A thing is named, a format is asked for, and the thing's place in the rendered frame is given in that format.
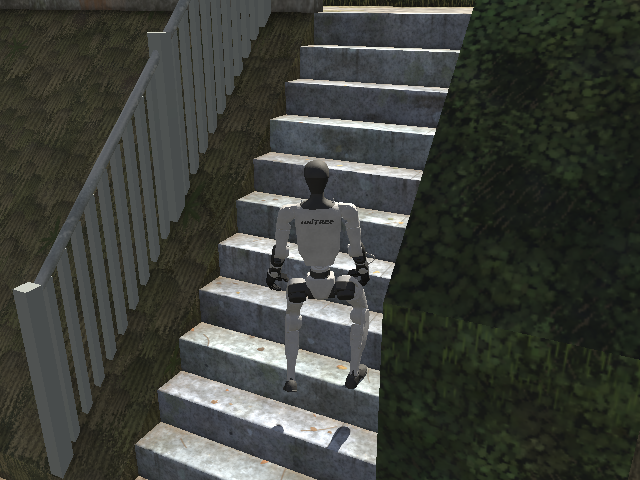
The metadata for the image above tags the robot left foot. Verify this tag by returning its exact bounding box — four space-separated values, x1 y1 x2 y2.
283 378 297 392

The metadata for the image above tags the robot left upper arm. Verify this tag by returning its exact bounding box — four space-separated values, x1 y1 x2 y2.
274 204 297 259

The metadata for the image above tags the robot right forearm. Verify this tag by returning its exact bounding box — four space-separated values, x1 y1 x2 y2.
352 242 369 274

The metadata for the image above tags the left robot shin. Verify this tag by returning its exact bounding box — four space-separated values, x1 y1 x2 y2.
285 314 299 381

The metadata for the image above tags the robot right upper arm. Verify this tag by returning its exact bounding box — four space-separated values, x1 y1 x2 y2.
338 202 363 257

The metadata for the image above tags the robot left hand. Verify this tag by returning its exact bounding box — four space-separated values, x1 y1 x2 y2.
266 272 289 291

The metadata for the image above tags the robot right hand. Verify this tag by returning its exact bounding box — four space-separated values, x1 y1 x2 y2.
347 269 370 286

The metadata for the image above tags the robot left forearm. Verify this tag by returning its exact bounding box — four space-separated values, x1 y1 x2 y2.
268 244 285 278

